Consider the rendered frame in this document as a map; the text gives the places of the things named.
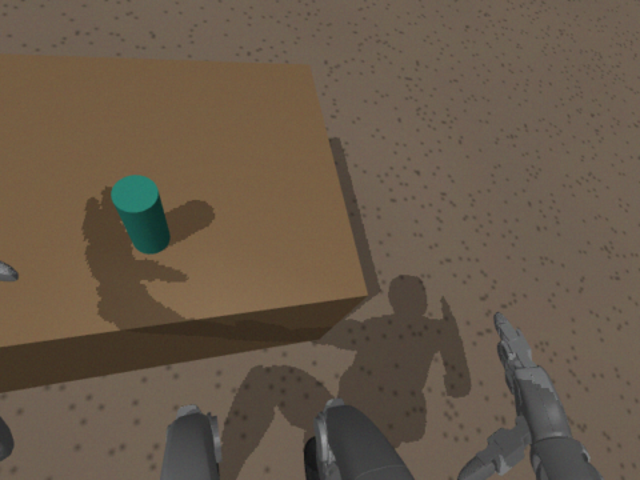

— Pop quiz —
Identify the can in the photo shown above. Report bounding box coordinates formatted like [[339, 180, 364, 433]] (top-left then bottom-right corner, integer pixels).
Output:
[[111, 175, 170, 254]]

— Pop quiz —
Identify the right robot arm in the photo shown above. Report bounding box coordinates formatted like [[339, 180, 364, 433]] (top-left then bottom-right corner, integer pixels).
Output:
[[530, 437, 604, 480]]

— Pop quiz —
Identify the left robot hand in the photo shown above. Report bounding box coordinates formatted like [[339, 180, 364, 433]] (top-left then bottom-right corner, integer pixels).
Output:
[[0, 261, 18, 281]]

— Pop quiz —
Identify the right robot hand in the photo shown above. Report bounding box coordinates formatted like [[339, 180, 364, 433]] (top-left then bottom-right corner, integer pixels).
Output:
[[457, 312, 573, 480]]

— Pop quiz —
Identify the right robot foot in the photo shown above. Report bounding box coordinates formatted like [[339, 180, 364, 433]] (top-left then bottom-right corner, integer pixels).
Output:
[[304, 437, 320, 480]]

